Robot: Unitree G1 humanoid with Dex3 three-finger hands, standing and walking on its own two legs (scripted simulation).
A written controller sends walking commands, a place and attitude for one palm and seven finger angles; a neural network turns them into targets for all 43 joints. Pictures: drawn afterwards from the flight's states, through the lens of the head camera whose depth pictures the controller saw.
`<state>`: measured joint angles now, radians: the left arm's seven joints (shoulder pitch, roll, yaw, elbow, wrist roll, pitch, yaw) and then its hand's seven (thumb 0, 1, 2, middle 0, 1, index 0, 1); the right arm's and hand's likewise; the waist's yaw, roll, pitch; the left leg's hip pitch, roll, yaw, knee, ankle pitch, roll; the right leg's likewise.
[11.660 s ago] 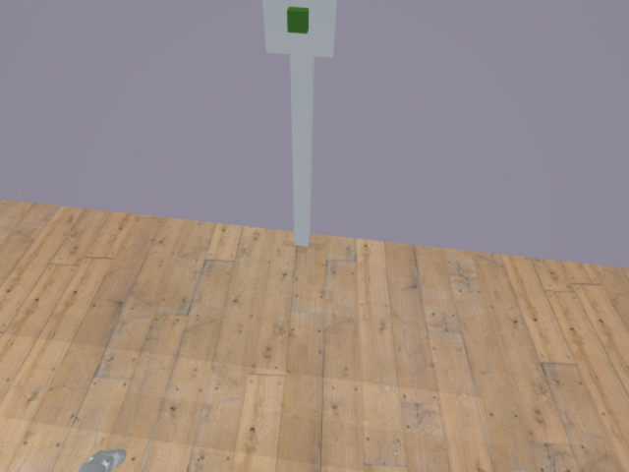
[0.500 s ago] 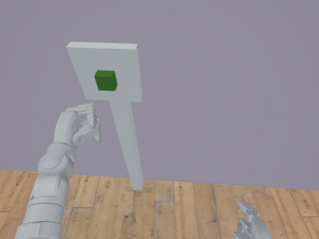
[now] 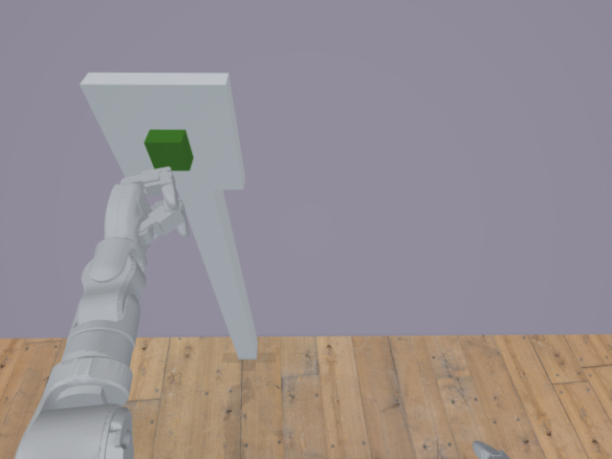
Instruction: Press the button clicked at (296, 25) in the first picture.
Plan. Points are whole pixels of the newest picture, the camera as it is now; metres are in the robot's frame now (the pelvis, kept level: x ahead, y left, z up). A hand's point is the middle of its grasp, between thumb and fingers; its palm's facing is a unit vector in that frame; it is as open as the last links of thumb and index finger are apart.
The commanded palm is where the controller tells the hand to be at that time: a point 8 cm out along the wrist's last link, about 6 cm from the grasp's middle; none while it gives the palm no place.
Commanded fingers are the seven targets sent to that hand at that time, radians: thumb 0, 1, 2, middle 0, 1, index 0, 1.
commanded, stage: aim a knuckle at the button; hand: left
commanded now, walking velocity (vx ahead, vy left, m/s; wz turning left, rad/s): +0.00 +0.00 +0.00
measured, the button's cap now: (170, 149) +0.49 +0.19 +0.15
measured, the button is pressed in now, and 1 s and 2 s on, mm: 0 0 3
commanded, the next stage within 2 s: press the button with the knuckle in 1.02 s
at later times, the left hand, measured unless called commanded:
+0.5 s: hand (174, 211) +0.40 +0.18 +0.12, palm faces +0.04 -1.00 -0.01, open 3.1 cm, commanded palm +0.37 +0.22 +0.11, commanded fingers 0.00 0.90 0.90 -1.30 -1.50 -1.30 -1.50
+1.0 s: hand (184, 213) +0.40 +0.16 +0.12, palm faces +0.03 -1.00 -0.02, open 3.1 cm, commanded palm +0.37 +0.22 +0.11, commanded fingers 0.00 0.90 0.90 -1.30 -1.50 -1.30 -1.50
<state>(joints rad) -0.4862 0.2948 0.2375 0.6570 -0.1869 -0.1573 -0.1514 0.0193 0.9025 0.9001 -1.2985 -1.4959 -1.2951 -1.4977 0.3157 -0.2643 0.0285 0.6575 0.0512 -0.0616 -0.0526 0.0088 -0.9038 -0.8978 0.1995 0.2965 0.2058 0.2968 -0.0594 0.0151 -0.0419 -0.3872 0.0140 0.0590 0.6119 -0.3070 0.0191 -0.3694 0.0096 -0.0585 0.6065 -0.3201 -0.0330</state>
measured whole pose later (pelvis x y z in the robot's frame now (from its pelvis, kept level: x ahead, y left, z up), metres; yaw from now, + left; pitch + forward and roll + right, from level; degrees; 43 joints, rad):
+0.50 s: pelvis -0.01 +0.00 +0.00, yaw +0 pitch +4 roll +0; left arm -0.51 0.29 0.23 0.69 -0.19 -0.19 -0.15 0.02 0.90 0.90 -1.30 -1.50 -1.30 -1.50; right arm 0.27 -0.25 0.04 0.63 0.06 -0.05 -0.05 0.01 -0.90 -0.90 0.20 0.30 0.21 0.30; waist -0.05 0.02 -0.05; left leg -0.40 0.01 0.05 0.63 -0.30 0.02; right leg -0.38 0.01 -0.06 0.62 -0.32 -0.03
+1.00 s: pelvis +0.00 +0.00 +0.00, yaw +0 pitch +4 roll +0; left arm -0.48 0.27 0.20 0.64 -0.18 -0.15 -0.11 0.02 0.90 0.90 -1.30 -1.50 -1.30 -1.50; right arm 0.29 -0.25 0.04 0.62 0.06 -0.05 -0.05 0.01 -0.90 -0.90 0.20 0.30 0.21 0.30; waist -0.05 0.03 -0.05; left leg -0.39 0.01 0.06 0.62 -0.31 0.02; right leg -0.37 0.01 -0.06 0.61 -0.32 -0.03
